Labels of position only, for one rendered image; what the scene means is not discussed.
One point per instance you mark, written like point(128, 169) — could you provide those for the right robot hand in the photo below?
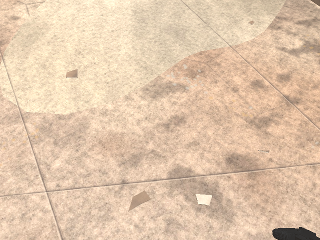
point(294, 234)

